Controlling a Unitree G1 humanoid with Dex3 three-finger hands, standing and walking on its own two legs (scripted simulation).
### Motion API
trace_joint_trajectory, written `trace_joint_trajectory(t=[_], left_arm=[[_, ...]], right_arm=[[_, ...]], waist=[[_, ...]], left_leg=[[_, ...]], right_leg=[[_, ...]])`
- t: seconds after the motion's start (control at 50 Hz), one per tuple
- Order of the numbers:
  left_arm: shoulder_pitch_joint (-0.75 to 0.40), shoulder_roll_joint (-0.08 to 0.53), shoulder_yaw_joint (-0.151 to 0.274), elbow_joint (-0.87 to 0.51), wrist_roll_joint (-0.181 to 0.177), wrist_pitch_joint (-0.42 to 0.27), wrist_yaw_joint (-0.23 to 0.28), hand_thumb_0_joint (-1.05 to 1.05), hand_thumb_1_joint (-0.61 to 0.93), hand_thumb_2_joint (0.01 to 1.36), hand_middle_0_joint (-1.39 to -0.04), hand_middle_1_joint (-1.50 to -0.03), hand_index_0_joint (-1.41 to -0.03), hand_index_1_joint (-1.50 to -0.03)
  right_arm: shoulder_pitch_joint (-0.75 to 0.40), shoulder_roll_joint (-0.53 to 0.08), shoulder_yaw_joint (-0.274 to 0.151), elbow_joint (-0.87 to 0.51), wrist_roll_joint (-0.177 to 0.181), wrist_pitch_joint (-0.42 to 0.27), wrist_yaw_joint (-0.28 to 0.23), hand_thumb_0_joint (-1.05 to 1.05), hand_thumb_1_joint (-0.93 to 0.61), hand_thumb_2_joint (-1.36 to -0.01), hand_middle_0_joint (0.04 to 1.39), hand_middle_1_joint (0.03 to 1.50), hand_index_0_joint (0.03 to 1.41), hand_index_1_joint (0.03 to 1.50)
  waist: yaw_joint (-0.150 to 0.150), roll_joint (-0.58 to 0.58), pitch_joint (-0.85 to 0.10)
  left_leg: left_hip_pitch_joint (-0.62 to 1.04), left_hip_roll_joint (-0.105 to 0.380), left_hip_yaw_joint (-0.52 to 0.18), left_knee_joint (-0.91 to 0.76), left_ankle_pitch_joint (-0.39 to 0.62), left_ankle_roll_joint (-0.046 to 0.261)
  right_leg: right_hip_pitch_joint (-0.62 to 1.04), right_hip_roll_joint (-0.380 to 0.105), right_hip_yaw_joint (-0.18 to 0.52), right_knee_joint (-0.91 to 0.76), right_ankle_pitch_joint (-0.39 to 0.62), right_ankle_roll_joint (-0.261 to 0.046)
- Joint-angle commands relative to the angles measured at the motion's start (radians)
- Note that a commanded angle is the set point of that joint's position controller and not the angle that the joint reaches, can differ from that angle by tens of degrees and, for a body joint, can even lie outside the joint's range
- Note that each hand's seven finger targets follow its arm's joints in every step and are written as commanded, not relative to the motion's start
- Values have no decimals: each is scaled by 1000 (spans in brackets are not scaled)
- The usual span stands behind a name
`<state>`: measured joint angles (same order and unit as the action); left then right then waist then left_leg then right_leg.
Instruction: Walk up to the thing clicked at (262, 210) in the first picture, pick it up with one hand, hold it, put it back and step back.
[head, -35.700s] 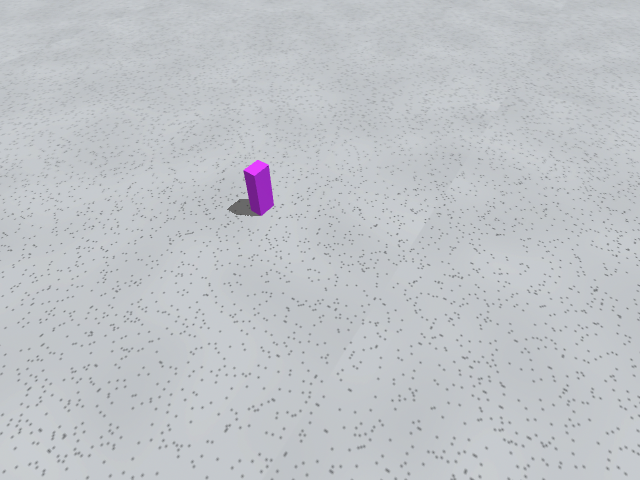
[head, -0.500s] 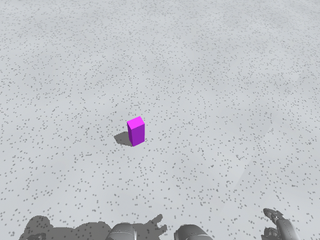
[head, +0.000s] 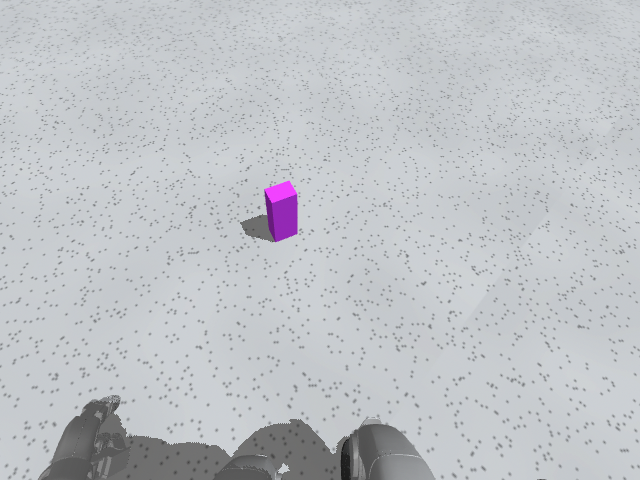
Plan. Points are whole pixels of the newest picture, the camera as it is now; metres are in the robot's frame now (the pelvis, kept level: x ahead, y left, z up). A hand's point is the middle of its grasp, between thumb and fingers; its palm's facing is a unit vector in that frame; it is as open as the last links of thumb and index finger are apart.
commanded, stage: step back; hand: left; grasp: from the side
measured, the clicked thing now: (282, 213) +0.91 +0.13 -0.63
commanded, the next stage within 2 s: stand in 1.40 s
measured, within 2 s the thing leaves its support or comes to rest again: neither
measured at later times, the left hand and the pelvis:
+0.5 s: hand out of the picture -0.09 +0.23 -0.12, palm faces +0.00 -0.90 -0.45, open 7.4 cm; pelvis -0.13 -0.05 +0.01, yaw -2 degrees
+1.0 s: hand out of the picture -0.06 +0.22 -0.13, palm faces +0.05 -0.91 -0.41, open 7.4 cm; pelvis -0.12 -0.05 +0.01, yaw +2 degrees
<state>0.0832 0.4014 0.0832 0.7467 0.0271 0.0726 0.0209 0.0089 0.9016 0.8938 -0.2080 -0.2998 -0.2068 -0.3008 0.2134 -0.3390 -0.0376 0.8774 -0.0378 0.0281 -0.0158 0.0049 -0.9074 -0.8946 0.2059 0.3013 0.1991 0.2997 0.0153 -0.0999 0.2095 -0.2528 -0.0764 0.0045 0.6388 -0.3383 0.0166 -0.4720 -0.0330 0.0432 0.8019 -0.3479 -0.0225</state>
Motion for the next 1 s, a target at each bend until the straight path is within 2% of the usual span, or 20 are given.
trace_joint_trajectory(t=[0.0, 0.04, 0.18, 0.24, 0.28, 0.3, 0.32, 0.38, 0.48, 0.58, 0.6, 0.62, 0.64, 0.66, 0.78, 0.84, 0.86, 0.88, 0.92, 0.98], left_arm=[[28, 213, 59, -63, -5, -5, 8, 0, 900, 900, -200, -300, -200, -300], [87, 184, 58, -25, -17, -5, -2, 0, 900, 900, -200, -300, -200, -300], [114, 147, 30, 13, -10, -68, -8, 0, 900, 900, -200, -300, -200, -300], [216, 146, 38, 116, 1, -96, 4, 0, 900, 900, -200, -300, -200, -300], [202, 287, 75, 118, 26, -103, 6, 0, 900, 900, -200, -300, -200, -300], [128, 382, 86, 74, 30, -101, 10, 0, 900, 900, -200, -300, -200, -300], [43, 355, 79, 62, 27, -99, 11, 0, 900, 900, -200, -300, -200, -300], [4, 232, 50, 84, 12, -115, 12, 0, 900, 900, -200, -300, -200, -300], [156, 253, 64, 117, 24, -124, 1, 0, 900, 900, -200, -300, -200, -300], [109, 219, 31, 99, 10, -102, -11, 0, 900, 900, -200, -300, -200, -300], [128, 168, 18, 98, 7, -101, -11, 0, 900, 900, -200, -300, -200, -300], [96, 115, 3, 90, -9, -107, -14, 0, 900, 900, -200, -300, -200, -300], [31, 211, 33, 99, -4, -107, -5, 0, 900, 900, -200, -300, -200, -300], [40, 240, 37, 102, -3, -110, -10, 0, 900, 900, -200, -300, -200, -300], [117, 174, 30, 147, -7, -129, -29, 0, 900, 900, -200, -300, -200, -300], [220, 160, 35, 198, -1, -141, -13, 0, 900, 900, -200, -300, -200, -300], [254, 177, 44, 212, 4, -144, -4, 0, 900, 900, -200, -300, -200, -300], [274, 246, 63, 214, 21, -150, 5, 0, 900, 900, -200, -300, -200, -300], [121, 331, 75, 154, 24, -145, 5, 0, 900, 900, -200, -300, -200, -300], [73, 230, 48, 138, 5, -157, 4, 0, 900, 900, -200, -300, -200, -300]], right_arm=[[-93, -389, -101, -124, -8, -35, -25, 0, -900, -900, 200, 300, 200, 300], [-133, -295, -70, -139, -14, -33, -27, 0, -900, -900, 200, 300, 200, 300], [-46, -278, -75, -107, 0, -15, -10, 0, -900, -900, 200, 300, 200, 300], [-78, -282, -69, -94, 11, 16, 4, 0, -900, -900, 200, 300, 200, 300], [-61, -176, -36, -124, 19, 11, 5, 0, -900, -900, 200, 300, 200, 300], [-156, -233, -62, -134, 16, 15, -11, 0, -900, -900, 200, 300, 200, 300], [-152, -281, -83, -105, 18, 15, -7, 0, -900, -900, 200, 300, 200, 300], [-72, -231, -59, -38, 29, 5, 6, 0, -900, -900, 200, 300, 200, 300], [-123, -219, -52, -45, 4, -21, 24, 0, -900, -900, 200, 300, 200, 300], [-7, -231, -81, 24, -5, -51, 31, 0, -900, -900, 200, 300, 200, 300], [37, -257, -95, 33, -11, -58, 28, 0, -900, -900, 200, 300, 200, 300], [60, -337, -112, 31, -13, -61, 26, 0, -900, -900, 200, 300, 200, 300], [67, -398, -122, 27, -5, -58, 31, 0, -900, -900, 200, 300, 200, 300], [33, -388, -121, 20, -1, -57, 32, 0, -900, -900, 200, 300, 200, 300], [-19, -299, -92, 9, -1, -57, 34, 0, -900, -900, 200, 300, 200, 300], [-96, -244, -70, -10, 15, -35, 35, 0, -900, -900, 200, 300, 200, 300], [-79, -195, -52, -10, 19, -30, 32, 0, -900, -900, 200, 300, 200, 300], [-63, -130, -31, -30, 27, -32, 26, 0, -900, -900, 200, 300, 200, 300], [-20, -238, -66, 7, 14, -20, 8, 0, -900, -900, 200, 300, 200, 300], [25, -238, -63, 53, 20, -31, 14, 0, -900, -900, 200, 300, 200, 300]], waist=[[-6, 277, -209], [38, 217, -206], [-34, 327, -306], [7, 265, -324], [2, -62, -248], [65, -90, -198], [30, -72, -107], [-35, 4, -77], [64, -89, -129], [-8, -17, -186], [-25, 91, -235], [-41, 295, -237], [-68, 243, -171], [-52, 225, -119], [-32, 279, -129], [48, 246, -179], [65, 174, -206], [76, -21, -211], [36, 30, -117], [-4, 68, -102]], left_leg=[[-152, 482, -464, -290, 401, 304], [-63, 336, -241, -220, 528, 222], [226, 289, -189, -121, 321, 201], [63, 219, -100, 45, 272, 127], [-383, 34, -90, 203, -178, 16], [-237, 64, -202, 319, -265, -17], [-163, 91, -216, 403, -216, -19], [-224, 21, -183, 389, -56, -21], [-259, 65, -92, 124, -142, -40], [124, 32, -19, -264, -1, 1], [254, 117, -171, -295, -31, 31], [288, 315, -518, -387, -237, 130], [123, 405, -627, -429, -438, 237], [30, 414, -595, -437, -461, 257], [3, 280, -318, -342, -106, 172], [-141, 204, -171, -158, -91, 103], [-197, 159, -134, -36, -86, 73], [-336, 27, -105, 175, -150, 25], [-272, 69, -175, 353, -250, -3], [-246, 102, -196, 307, -124, -9]], right_leg=[[80, 82, 161, 457, -263, 10], [24, 125, 150, 503, -175, 7], [76, 35, 14, -128, -165, 43], [334, 66, -55, -508, 97, 18], [445, -183, 406, -473, 17, -68], [99, -384, 580, -533, -111, -234], [-54, -392, 572, -567, -199, -246], [119, -172, 192, -441, 76, -126], [331, -194, 232, -458, -120, -151], [160, -161, 127, -304, -53, -104], [59, -112, 61, -159, 11, -66], [-120, 37, -71, 32, -132, -4], [-105, 15, -29, 130, -248, -8], [-52, -10, 1, 149, -247, -13], [102, 17, -72, -104, -90, 9], [374, 63, -117, -333, 79, -1], [470, 35, -51, -389, 86, -2], [512, -157, 278, -504, -58, -56], [213, -414, 572, -629, -421, -217], [248, -273, 305, -537, -56, -166]])
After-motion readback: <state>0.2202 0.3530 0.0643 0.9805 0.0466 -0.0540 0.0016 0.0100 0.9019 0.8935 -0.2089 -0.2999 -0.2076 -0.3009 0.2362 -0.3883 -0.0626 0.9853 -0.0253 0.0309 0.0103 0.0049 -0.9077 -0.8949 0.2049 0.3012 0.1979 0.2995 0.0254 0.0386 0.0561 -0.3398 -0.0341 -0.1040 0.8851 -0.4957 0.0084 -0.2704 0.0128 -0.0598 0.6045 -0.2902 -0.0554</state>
